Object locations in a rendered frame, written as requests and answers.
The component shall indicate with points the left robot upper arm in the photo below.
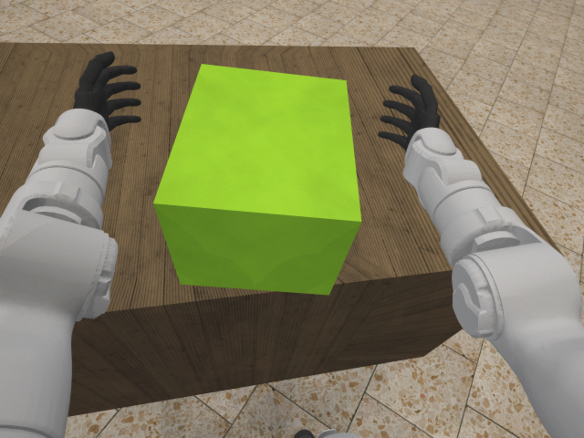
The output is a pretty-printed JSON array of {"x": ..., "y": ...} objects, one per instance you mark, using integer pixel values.
[{"x": 52, "y": 274}]

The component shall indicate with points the left robot hand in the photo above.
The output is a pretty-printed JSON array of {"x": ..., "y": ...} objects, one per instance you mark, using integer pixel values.
[{"x": 94, "y": 91}]

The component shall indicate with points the robot right forearm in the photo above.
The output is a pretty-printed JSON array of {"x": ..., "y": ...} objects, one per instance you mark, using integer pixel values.
[{"x": 463, "y": 208}]

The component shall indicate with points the right robot upper arm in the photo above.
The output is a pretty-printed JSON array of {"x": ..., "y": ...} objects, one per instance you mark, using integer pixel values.
[{"x": 525, "y": 300}]

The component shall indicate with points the right robot hand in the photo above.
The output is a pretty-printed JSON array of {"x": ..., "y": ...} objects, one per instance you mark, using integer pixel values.
[{"x": 423, "y": 116}]

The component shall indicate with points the carton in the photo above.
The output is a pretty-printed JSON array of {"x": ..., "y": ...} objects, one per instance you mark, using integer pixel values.
[{"x": 260, "y": 190}]

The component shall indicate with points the pedestal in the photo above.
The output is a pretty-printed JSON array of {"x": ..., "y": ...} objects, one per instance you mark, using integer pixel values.
[{"x": 159, "y": 340}]

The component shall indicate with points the robot left forearm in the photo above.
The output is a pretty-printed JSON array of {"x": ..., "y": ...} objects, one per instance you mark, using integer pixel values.
[{"x": 69, "y": 178}]

